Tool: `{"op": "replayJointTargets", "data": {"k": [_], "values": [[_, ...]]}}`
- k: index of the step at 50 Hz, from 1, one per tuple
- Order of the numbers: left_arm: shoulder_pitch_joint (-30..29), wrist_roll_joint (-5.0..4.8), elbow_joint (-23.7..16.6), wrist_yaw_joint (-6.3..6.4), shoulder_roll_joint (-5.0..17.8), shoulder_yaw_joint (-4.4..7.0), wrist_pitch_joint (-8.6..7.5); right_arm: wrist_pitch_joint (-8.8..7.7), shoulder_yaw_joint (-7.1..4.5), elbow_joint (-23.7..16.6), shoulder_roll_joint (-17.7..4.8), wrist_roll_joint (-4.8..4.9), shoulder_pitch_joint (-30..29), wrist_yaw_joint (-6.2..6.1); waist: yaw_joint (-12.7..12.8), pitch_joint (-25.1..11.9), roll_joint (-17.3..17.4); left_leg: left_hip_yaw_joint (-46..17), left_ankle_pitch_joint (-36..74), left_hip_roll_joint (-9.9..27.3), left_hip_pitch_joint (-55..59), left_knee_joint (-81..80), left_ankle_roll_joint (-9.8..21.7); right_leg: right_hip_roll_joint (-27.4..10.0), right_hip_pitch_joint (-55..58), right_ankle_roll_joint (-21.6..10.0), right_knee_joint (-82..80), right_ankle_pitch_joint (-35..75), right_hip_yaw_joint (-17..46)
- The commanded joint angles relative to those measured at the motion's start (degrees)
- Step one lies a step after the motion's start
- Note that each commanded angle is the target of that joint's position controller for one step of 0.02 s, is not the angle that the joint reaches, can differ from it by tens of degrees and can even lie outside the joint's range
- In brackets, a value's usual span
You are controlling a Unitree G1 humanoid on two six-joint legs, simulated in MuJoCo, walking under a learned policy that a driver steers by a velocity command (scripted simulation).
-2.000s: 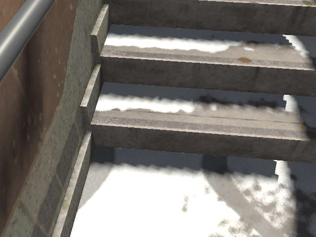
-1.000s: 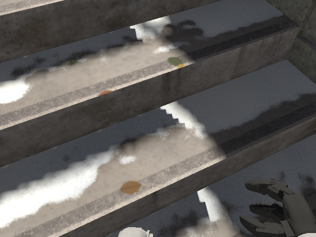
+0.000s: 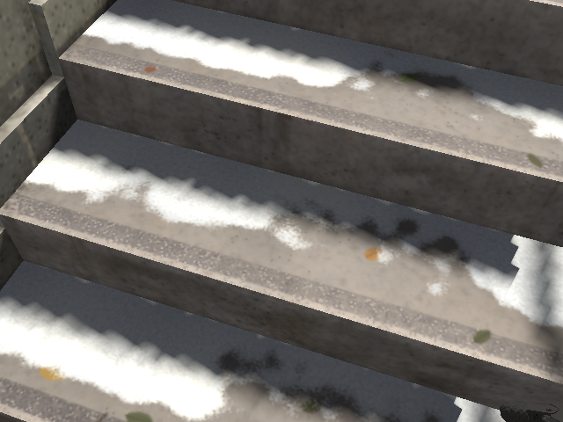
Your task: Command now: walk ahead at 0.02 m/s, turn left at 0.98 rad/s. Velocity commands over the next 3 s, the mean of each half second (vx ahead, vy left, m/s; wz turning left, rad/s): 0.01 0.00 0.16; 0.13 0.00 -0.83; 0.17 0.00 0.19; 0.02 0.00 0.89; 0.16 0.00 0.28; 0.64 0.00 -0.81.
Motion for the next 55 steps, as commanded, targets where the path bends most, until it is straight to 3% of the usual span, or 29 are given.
{"op": "replayJointTargets", "data": {"k": [1,3,5,7,8,11,13,14,15,16,17,18,19,20,21,25,30,33,36,38,39,40,41,42,43,44,48,52,55], "values": [[-7.6,-0.31,-9.4,0.41,0.2,-0.67,-2.20,-0.35,-4.67,-4.8,-12.8,-1.41,1.9,-2.56,-4.0,-8.8,12.3,-29.9,23.1,15.8,17.7,-25.5,15.2,3.8,-18.8,1.7,22.2,6.0,8.9],[-7.8,1.33,-10.2,0.06,0.8,-0.57,-1.96,-0.01,-3.22,-4.3,-9.1,-0.28,-1.2,-2.92,-1.4,-5.5,7.8,-24.9,22.8,9.5,12.3,-22.6,12.2,5.0,-17.3,0.3,20.2,9.6,9.0],[-6.3,1.07,-9.6,0.31,0.4,-0.87,-1.08,-0.43,-2.80,-3.6,-7.8,-0.19,-1.3,-2.13,-0.5,-8.1,5.5,-23.4,30.6,8.2,12.5,-19.8,11.8,7.7,-14.9,-1.3,19.2,11.7,7.4],[-5.3,0.60,-9.1,1.63,-0.3,-1.37,-0.46,-1.79,-2.22,-3.4,-7.1,-1.49,-0.8,-1.92,-1.3,-11.6,3.5,-24.4,40.8,12.3,15.0,-18.9,13.5,9.0,-14.6,-2.2,23.1,12.6,6.9],[-4.8,0.40,-9.3,2.17,-0.8,-1.70,-0.13,-2.54,-1.63,-3.2,-6.0,-1.24,-0.3,-1.92,-1.2,-12.8,3.6,-24.9,44.2,13.9,15.8,-18.5,14.0,8.9,-14.0,-2.5,23.1,12.4,7.7],[-4.5,-0.14,-10.2,2.31,-4.0,-3.77,0.63,-4.39,0.51,-1.7,-2.6,-1.18,-2.3,-2.24,0.3,-13.1,5.1,-19.2,41.2,12.4,14.9,-20.7,10.2,6.6,-6.2,-4.6,5.2,9.3,8.6],[-3.1,-2.22,-8.6,1.41,-6.4,-4.71,0.70,-4.03,1.34,0.4,-1.4,-0.86,-0.8,-1.66,-1.3,-10.9,12.2,-13.8,39.6,10.6,14.6,-26.5,6.8,7.2,5.6,-6.0,-20.3,2.5,5.9],[0.8,-2.46,-5.9,1.46,-5.6,-3.88,0.40,-4.08,1.24,1.7,-0.9,-0.37,0.6,-1.38,-1.9,-11.8,15.7,-15.0,39.2,11.9,14.6,-26.1,6.3,6.4,13.4,-7.0,-27.0,12.3,6.6],[4.2,-1.61,-4.7,1.68,-4.7,-2.78,0.07,-3.97,1.08,2.3,-1.2,0.33,-0.6,-1.08,0.4,-11.3,14.5,-12.8,37.0,10.2,15.1,-21.9,4.8,7.9,17.7,-7.4,-37.6,21.5,4.4],[-0.9,-0.06,-5.7,1.50,-2.4,-2.04,-0.57,-3.45,0.21,3.3,-2.3,0.60,1.4,-0.24,-2.1,-7.4,7.5,-9.2,30.2,6.0,17.3,-16.3,2.9,11.7,12.6,-6.9,-43.8,22.1,2.6],[-2.4,0.94,-7.9,1.03,0.8,-1.32,-1.66,-3.17,-0.29,2.0,-2.6,-0.61,3.6,0.18,-3.5,-8.1,-3.5,-7.3,11.3,2.4,8.3,-7.0,-0.3,3.1,17.7,-7.9,-44.2,38.8,15.9],[-1.9,-0.42,-9.1,0.62,2.1,-0.89,-2.03,-2.44,-0.36,1.5,-1.8,-0.67,5.0,0.83,-3.4,-8.6,-14.0,-4.0,-7.6,-1.4,-1.3,0.1,-4.1,-6.3,22.1,-13.6,-43.4,63.8,26.8],[-2.5,-0.60,-10.6,0.84,4.5,0.31,-2.22,-1.67,-0.69,1.7,-2.9,0.11,3.9,0.47,-1.0,-10.5,-17.5,-4.4,-10.5,-2.0,-1.9,9.2,-6.4,-9.4,17.3,-19.5,-48.0,59.4,35.0],[-3.3,-0.63,-10.5,1.08,3.0,0.55,-1.87,-1.72,-1.03,2.1,-3.4,-0.07,0.7,0.10,-0.5,-7.7,-9.4,-5.3,-7.8,-1.5,-3.8,16.8,-7.5,-6.0,13.9,-20.5,-47.9,45.5,32.9],[-3.7,-0.43,-10.3,1.57,2.9,0.85,-1.46,-1.89,-0.93,1.9,-2.2,-0.42,-1.9,-0.01,-0.3,-5.7,-6.0,-5.2,-6.1,-1.4,-6.5,21.7,-7.8,-2.7,12.2,-19.8,-46.3,38.5,29.9],[-2.3,-0.57,-9.5,2.30,1.3,1.10,-1.41,-1.68,0.07,1.5,0.1,-1.55,-5.4,1.24,-0.1,-7.3,-0.8,-4.9,0.7,-1.9,-14.2,25.1,-6.9,2.9,16.8,-17.6,-42.2,31.5,28.2],[1.3,0.47,-8.8,3.54,3.1,2.43,0.03,-1.48,1.43,0.8,1.5,0.35,-7.9,0.69,2.2,-9.1,-7.6,-3.2,-6.4,-4.6,-12.8,13.6,-5.3,4.0,19.4,-16.9,-42.7,27.9,33.2],[-1.6,0.60,-9.5,3.86,2.9,2.60,0.55,-1.47,1.32,0.9,0.1,-0.12,-4.9,-0.04,1.0,-9.7,-7.7,-3.9,-3.5,-5.4,-5.9,10.3,-3.5,5.6,12.2,-16.5,-42.0,29.2,34.8],[-3.3,1.00,-9.8,3.24,3.5,2.96,1.08,-1.92,1.68,0.7,0.0,1.81,-1.9,-0.88,0.1,-8.7,-8.2,-3.4,-7.1,-6.8,2.8,-3.5,-3.0,7.5,7.8,-15.0,-42.3,30.6,36.9],[-4.5,0.43,-9.4,2.48,3.8,3.35,1.22,-2.36,1.56,1.8,0.0,2.94,2.9,-2.09,-2.2,-8.2,-7.9,-2.4,0.9,-6.7,11.8,-19.9,-3.7,10.2,5.7,-12.8,-40.2,27.3,36.9],[-4.5,-0.47,-9.3,1.80,2.6,3.53,1.03,-2.35,0.85,3.1,-1.9,2.50,4.8,-2.91,-2.7,-8.4,-1.8,-5.6,5.3,-3.0,19.6,-25.8,-3.5,13.2,-0.9,-10.3,-34.2,11.4,33.9],[-0.2,-1.55,-8.9,1.44,-2.3,2.92,0.76,-1.91,-0.40,1.9,-7.4,1.27,4.3,-3.45,-1.1,-10.6,14.3,-21.7,8.5,14.8,27.9,-30.7,0.9,21.2,-11.7,-6.2,-11.8,-3.5,21.1],[0.2,-0.19,-9.3,2.34,3.4,4.13,0.34,-1.49,-1.38,-1.3,-8.9,-0.91,-0.3,-3.47,-1.2,-13.5,16.5,-34.2,0.5,25.7,22.5,-34.2,6.1,19.8,-19.8,-4.6,8.3,-3.9,13.1],[-0.2,2.28,-8.6,2.21,5.9,4.35,-0.54,-2.04,-0.09,-3.7,-4.3,-1.93,-3.9,-3.47,0.4,-12.2,14.8,-38.1,-23.8,24.4,17.8,-35.9,7.5,14.1,-21.4,-4.6,18.8,3.7,13.2],[-3.5,3.17,-8.8,1.92,5.1,4.18,-0.32,-2.70,0.75,-3.3,-2.7,-1.55,-6.5,-3.03,1.6,-6.3,12.6,-33.7,-27.0,20.9,14.1,-35.0,5.2,13.7,-26.8,-4.6,27.7,10.8,13.1],[-4.7,2.68,-8.3,0.92,3.3,3.24,0.24,-3.40,0.59,-1.3,-3.7,-1.58,-3.1,-2.84,1.1,-3.6,6.2,-26.4,-25.3,17.5,14.9,-33.6,1.9,13.2,-31.0,-4.8,31.5,15.6,12.6],[-7.3,0.42,-6.7,-2.28,-1.1,0.92,-0.34,-6.53,-0.36,5.6,-6.2,-1.74,8.6,-1.80,-3.1,-2.7,4.0,-17.3,-22.5,15.0,23.9,-32.0,0.3,13.5,-41.6,-6.4,36.8,21.0,11.2],[-11.3,1.57,-6.6,-2.36,-5.4,-0.93,-1.18,-9.01,0.39,10.6,-2.7,-0.73,14.9,-0.79,-4.2,0.7,5.0,-12.8,-14.7,16.5,22.5,-32.5,2.4,12.9,-44.4,-6.3,37.1,25.3,12.5],[-10.9,2.33,-5.7,-0.83,-8.7,-2.18,-0.92,-10.73,0.40,15.3,-1.4,0.27,17.9,0.24,-3.6,1.2,7.8,-13.1,-4.2,17.8,22.3,-33.5,7.6,14.7,-49.0,-7.2,49.9,22.1,13.4]]}}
